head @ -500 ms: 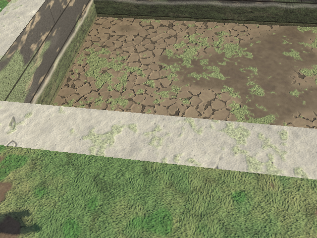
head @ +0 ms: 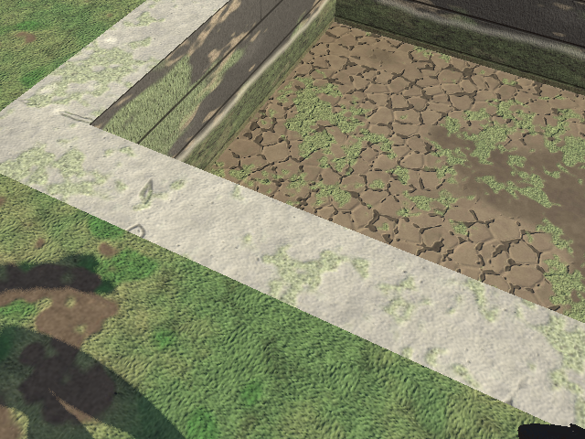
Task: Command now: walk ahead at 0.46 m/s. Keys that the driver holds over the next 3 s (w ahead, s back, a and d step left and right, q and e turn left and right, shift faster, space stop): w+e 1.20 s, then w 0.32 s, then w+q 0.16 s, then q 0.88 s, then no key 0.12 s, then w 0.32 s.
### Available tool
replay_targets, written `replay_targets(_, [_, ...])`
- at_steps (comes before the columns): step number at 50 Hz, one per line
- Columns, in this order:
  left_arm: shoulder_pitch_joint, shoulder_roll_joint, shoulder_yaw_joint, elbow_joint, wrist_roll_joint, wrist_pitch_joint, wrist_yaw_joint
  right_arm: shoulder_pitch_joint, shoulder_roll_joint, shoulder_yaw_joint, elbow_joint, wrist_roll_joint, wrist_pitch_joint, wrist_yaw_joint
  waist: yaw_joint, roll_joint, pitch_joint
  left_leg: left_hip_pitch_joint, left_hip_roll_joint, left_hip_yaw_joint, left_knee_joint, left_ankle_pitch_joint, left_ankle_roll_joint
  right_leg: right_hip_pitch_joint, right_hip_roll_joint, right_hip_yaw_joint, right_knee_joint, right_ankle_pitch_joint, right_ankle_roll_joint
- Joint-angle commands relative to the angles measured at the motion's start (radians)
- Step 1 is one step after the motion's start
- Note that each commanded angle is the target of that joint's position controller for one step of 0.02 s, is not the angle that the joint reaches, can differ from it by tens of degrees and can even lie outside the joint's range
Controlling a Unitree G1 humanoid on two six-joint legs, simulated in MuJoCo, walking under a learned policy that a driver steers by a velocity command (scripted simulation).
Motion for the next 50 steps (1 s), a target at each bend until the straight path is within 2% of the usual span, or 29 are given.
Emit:
replay_targets(1, [-0.143, 0.120, 0.016, -0.131, -0.013, -0.043, -0.003, 0.234, -0.149, -0.046, 0.019, -0.004, -0.028, -0.007, -0.146, 0.141, -0.092, 0.496, 0.323, -0.439, -0.344, -0.034, 0.191, -0.563, -0.025, 0.085, 0.274, 0.112, -0.041])
replay_targets(2, [-0.139, 0.113, 0.018, -0.123, 0.003, -0.034, -0.003, 0.176, -0.115, -0.035, 0.018, -0.004, -0.032, -0.006, -0.115, 0.145, -0.036, 0.406, 0.281, -0.347, -0.377, 0.020, 0.170, -0.526, -0.043, 0.093, 0.219, 0.188, -0.035])
replay_targets(4, [-0.087, 0.082, 0.016, -0.095, 0.000, -0.011, -0.008, 0.126, -0.094, -0.031, 0.026, -0.018, -0.050, -0.010, -0.066, 0.155, -0.008, 0.310, 0.241, -0.219, -0.429, 0.179, 0.140, -0.441, -0.041, 0.105, 0.193, 0.294, -0.022])
replay_targets(6, [-0.083, 0.052, 0.012, -0.087, -0.001, 0.005, -0.005, 0.130, -0.096, -0.035, 0.047, -0.026, -0.069, -0.015, -0.052, 0.110, 0.008, 0.296, 0.233, -0.122, -0.446, 0.336, 0.134, -0.453, -0.018, 0.129, 0.160, 0.356, -0.005])
replay_targets(9, [-0.143, 0.028, 0.005, -0.107, 0.006, 0.006, -0.005, 0.138, -0.100, -0.037, 0.079, -0.028, -0.076, -0.027, -0.056, 0.083, 0.040, 0.299, 0.213, -0.016, -0.467, 0.414, 0.114, -0.467, 0.013, 0.135, -0.018, 0.494, 0.004])
replay_targets(14, [-0.322, -0.022, -0.022, -0.167, 0.010, -0.003, -0.045, 0.205, -0.136, -0.047, 0.135, -0.012, -0.066, -0.046, -0.122, 0.052, 0.104, 0.363, 0.232, 0.086, -0.491, 0.468, 0.076, -0.429, 0.035, 0.029, -0.306, 0.628, -0.036])
replay_targets(16, [-0.366, -0.018, -0.024, -0.195, 0.008, -0.006, -0.062, 0.227, -0.150, -0.051, 0.154, -0.006, -0.050, -0.051, -0.130, 0.051, 0.109, 0.451, 0.255, 0.106, -0.449, 0.563, 0.070, -0.453, 0.047, 0.000, -0.358, 0.576, -0.060])
replay_targets(18, [-0.364, -0.001, -0.015, -0.212, 0.006, -0.006, -0.074, 0.230, -0.169, -0.055, 0.163, -0.002, -0.030, -0.058, -0.106, 0.079, 0.072, 0.519, 0.265, 0.134, -0.350, 0.838, 0.057, -0.405, 0.094, -0.054, -0.378, 0.485, -0.093])
replay_targets(20, [-0.282, 0.044, 0.007, -0.212, 0.007, 0.004, -0.072, 0.219, -0.205, -0.063, 0.158, 0.002, -0.010, -0.069, -0.047, 0.130, -0.015, 0.562, 0.263, 0.148, -0.165, 1.169, 0.043, -0.271, 0.163, -0.105, -0.360, 0.366, -0.136])
replay_targets(21, [-0.170, 0.090, 0.029, -0.194, 0.008, 0.007, -0.065, 0.209, -0.224, -0.067, 0.155, 0.004, -0.004, -0.072, 0.015, 0.138, -0.080, 0.515, 0.254, 0.149, 0.000, 1.210, 0.037, -0.108, 0.194, -0.107, -0.362, 0.346, -0.164])
replay_targets(22, [-0.020, 0.138, 0.055, -0.170, 0.009, 0.010, -0.050, 0.182, -0.223, -0.062, 0.148, 0.011, -0.005, -0.074, 0.112, 0.102, -0.153, 0.357, 0.216, 0.164, 0.249, 1.061, 0.006, 0.163, 0.193, -0.052, -0.452, 0.423, -0.206])
replay_targets(23, [0.047, 0.227, 0.072, -0.156, 0.002, 0.021, -0.027, 0.269, -0.108, -0.029, 0.130, -0.032, -0.021, -0.066, 0.055, -0.141, -0.254, 0.026, 0.100, 0.149, 0.610, 0.209, -0.042, 0.501, -0.030, 0.278, -0.401, 0.533, -0.303])
replay_targets(24, [0.032, 0.239, 0.065, -0.189, -0.002, 0.004, -0.033, 0.318, -0.069, -0.002, 0.085, -0.022, -0.058, -0.046, 0.006, -0.201, -0.425, -0.280, -0.085, -0.078, 0.886, -0.350, -0.070, 0.723, -0.227, 0.848, -0.574, 0.321, -0.506])
replay_targets(25, [0.040, 0.172, 0.050, -0.187, 0.007, 0.003, -0.031, 0.168, -0.163, -0.027, 0.061, 0.018, -0.090, -0.033, 0.073, -0.047, -0.368, -0.373, -0.022, -0.189, 0.897, -0.267, -0.046, 0.664, -0.199, 0.773, -0.659, 0.265, -0.437])
replay_targets(26, [-0.013, 0.141, 0.043, -0.183, 0.004, -0.002, -0.027, 0.112, -0.154, -0.022, 0.030, 0.033, -0.103, -0.032, 0.041, -0.001, -0.207, -0.406, 0.018, -0.169, 0.810, -0.187, -0.031, 0.513, -0.171, 0.632, -0.672, 0.299, -0.392])
replay_targets(27, [-0.083, 0.107, 0.031, -0.196, 0.002, -0.005, -0.028, 0.098, -0.140, -0.020, 0.036, 0.014, -0.104, -0.044, -0.011, 0.081, -0.111, -0.373, 0.058, -0.159, 0.724, -0.144, -0.034, 0.350, -0.120, 0.529, -0.677, 0.394, -0.356])
replay_targets(30, [-0.173, 0.064, 0.022, -0.226, 0.033, -0.013, -0.017, 0.164, -0.135, -0.029, 0.052, -0.010, -0.061, -0.057, -0.099, 0.009, -0.055, -0.218, 0.102, -0.146, 0.598, -0.074, -0.074, 0.078, -0.038, 0.385, -0.714, 0.584, -0.344])
replay_targets(33, [-0.129, 0.093, 0.030, -0.210, 0.034, 0.002, 0.013, 0.112, -0.087, -0.009, 0.027, -0.034, -0.031, -0.072, -0.093, -0.004, -0.038, -0.195, 0.081, -0.091, 0.435, 0.019, -0.122, -0.037, 0.014, 0.288, -0.683, 0.732, -0.333])
replay_targets(35, [-0.124, 0.087, 0.030, -0.212, 0.020, 0.027, 0.036, 0.037, -0.046, 0.008, 0.010, -0.037, -0.038, -0.070, -0.067, -0.029, -0.044, -0.136, 0.048, -0.066, 0.260, 0.176, -0.129, -0.085, 0.078, 0.228, -0.625, 0.715, -0.283])
replay_targets(39, [-0.068, 0.090, 0.030, -0.208, 0.016, 0.054, 0.044, -0.045, -0.062, 0.004, -0.012, -0.016, -0.053, -0.052, -0.016, -0.073, -0.077, -0.050, -0.017, -0.079, 0.070, 0.295, -0.124, -0.057, 0.056, 0.324, -0.538, 0.556, -0.253])
replay_targets(41, [-0.039, 0.074, 0.024, -0.205, 0.008, 0.060, 0.041, -0.042, -0.095, -0.015, -0.026, -0.013, -0.056, -0.044, -0.031, -0.096, -0.060, -0.032, -0.025, -0.105, -0.005, 0.215, -0.093, -0.009, 0.033, 0.421, -0.475, 0.435, -0.251])
replay_targets(43, [-0.048, 0.056, 0.018, -0.220, 0.004, 0.069, 0.044, 0.052, -0.112, -0.028, 0.002, -0.018, -0.060, -0.028, -0.087, -0.113, -0.062, 0.107, -0.021, -0.097, -0.096, 0.220, -0.031, -0.016, 0.048, 0.455, -0.408, 0.297, -0.215])
replay_targets(44, [-0.048, -0.007, -0.002, -0.238, 0.004, 0.064, 0.044, 0.153, -0.155, -0.041, 0.016, -0.034, -0.068, -0.030, -0.126, -0.050, -0.130, 0.283, 0.108, -0.234, -0.121, 0.206, 0.033, -0.090, 0.104, 0.406, -0.224, 0.175, -0.170])
replay_targets(45, [0.100, -0.083, -0.024, -0.249, -0.011, 0.059, 0.040, 0.265, -0.232, -0.061, 0.042, -0.047, -0.059, -0.028, -0.093, 0.247, -0.269, 0.560, 0.356, -0.612, -0.178, 0.062, 0.211, -0.316, 0.252, 0.269, 0.106, -0.171, -0.092])
replay_targets(46, [0.102, 0.006, -0.011, -0.264, -0.028, 0.059, 0.044, 0.257, -0.222, -0.062, 0.047, -0.010, -0.048, -0.019, -0.090, 0.350, -0.241, 0.550, 0.451, -0.912, -0.296, -0.298, 0.262, -0.499, 0.198, 0.218, 0.294, -0.166, -0.055])
replay_targets(47, [-0.021, 0.079, 0.012, -0.271, -0.026, 0.068, 0.050, 0.189, -0.139, -0.040, 0.012, 0.004, -0.043, -0.027, -0.120, 0.213, -0.107, 0.450, 0.394, -0.812, -0.319, -0.407, 0.216, -0.563, 0.152, 0.199, 0.373, -0.062, -0.033])
replay_targets(48, [-0.087, 0.091, 0.018, -0.286, -0.010, 0.079, 0.056, 0.163, -0.117, -0.031, 0.012, -0.004, -0.030, -0.039, -0.121, 0.144, -0.043, 0.364, 0.356, -0.672, -0.305, -0.346, 0.169, -0.561, 0.132, 0.159, 0.433, 0.005, -0.018])
replay_targets(49, [-0.095, 0.079, 0.016, -0.287, 0.003, 0.086, 0.053, 0.147, -0.084, -0.020, 0.008, -0.012, -0.025, -0.047, -0.113, 0.121, -0.009, 0.293, 0.307, -0.553, -0.298, -0.262, 0.147, -0.554, 0.119, 0.157, 0.441, 0.059, -0.015])
replay_targets(50, [-0.086, 0.056, 0.014, -0.291, 0.003, 0.090, 0.046, 0.134, -0.071, -0.013, 0.013, -0.022, -0.022, -0.056, -0.090, 0.139, 0.012, 0.230, 0.271, -0.461, -0.302, -0.217, 0.131, -0.528, 0.097, 0.161, 0.421, 0.100, -0.017])
Next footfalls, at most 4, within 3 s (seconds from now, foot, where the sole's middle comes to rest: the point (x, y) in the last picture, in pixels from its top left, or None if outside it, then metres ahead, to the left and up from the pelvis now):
0.44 right None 0.40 -0.12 -0.76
0.88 left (317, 353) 0.68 -0.01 -0.76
1.30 right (449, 377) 0.64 -0.32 -0.76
1.76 left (407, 298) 0.84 -0.24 -0.76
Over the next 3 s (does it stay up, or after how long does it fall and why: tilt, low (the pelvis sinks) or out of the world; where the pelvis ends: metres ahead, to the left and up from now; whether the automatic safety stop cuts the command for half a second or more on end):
stays up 0.72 -0.29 0.01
